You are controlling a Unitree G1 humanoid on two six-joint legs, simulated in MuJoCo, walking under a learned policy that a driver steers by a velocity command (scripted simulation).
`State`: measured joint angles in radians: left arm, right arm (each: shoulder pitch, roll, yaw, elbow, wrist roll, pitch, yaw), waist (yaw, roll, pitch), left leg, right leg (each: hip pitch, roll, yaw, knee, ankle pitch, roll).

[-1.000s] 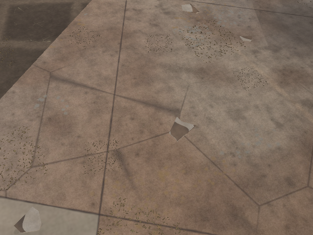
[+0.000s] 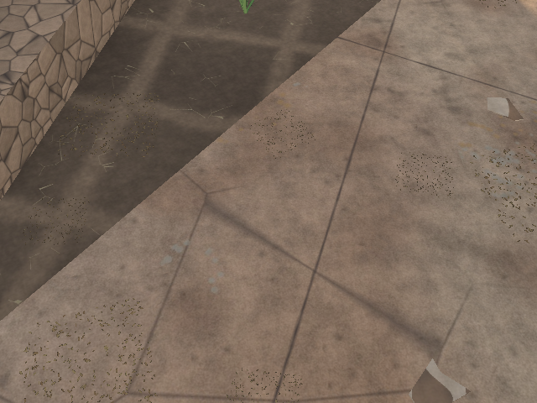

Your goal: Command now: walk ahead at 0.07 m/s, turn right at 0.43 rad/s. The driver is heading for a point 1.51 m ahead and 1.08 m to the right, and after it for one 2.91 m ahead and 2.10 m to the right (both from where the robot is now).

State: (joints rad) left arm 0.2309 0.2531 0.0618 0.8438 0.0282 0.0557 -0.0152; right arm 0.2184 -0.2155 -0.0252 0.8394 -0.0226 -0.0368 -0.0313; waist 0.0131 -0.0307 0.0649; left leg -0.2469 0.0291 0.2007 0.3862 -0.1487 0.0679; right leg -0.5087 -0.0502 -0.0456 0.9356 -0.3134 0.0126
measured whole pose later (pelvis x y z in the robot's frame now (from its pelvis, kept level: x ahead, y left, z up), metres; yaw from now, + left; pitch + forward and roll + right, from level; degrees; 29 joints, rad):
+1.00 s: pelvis +0.00 +0.01 +0.00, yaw -36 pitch +0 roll -1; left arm 0.21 0.31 0.08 0.73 0.01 0.10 -0.06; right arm 0.20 -0.25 -0.04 0.70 -0.03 0.01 -0.02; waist 0.00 -0.03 0.06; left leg -0.20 0.04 0.13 0.43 -0.24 0.03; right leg -0.37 0.01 0.01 0.88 -0.44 0.05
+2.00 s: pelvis +0.19 -0.22 -0.01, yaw -47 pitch -1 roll +1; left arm 0.24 0.22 -0.01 0.96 0.04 0.02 0.02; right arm 0.27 -0.21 0.00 0.92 -0.01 -0.01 0.00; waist -0.01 -0.01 0.02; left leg -0.26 -0.06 0.09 0.46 -0.19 0.08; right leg -0.26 -0.01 0.01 0.54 -0.30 -0.02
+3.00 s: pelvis +0.49 -0.52 +0.00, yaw -46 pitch -1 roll -1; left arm 0.27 0.22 0.05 1.02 0.01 -0.08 0.00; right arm 0.26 -0.22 -0.05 0.97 -0.03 -0.06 0.01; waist 0.00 0.03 0.06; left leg -0.48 0.06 -0.01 1.12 -0.29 0.07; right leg -0.20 0.08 -0.11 0.37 -0.16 -0.11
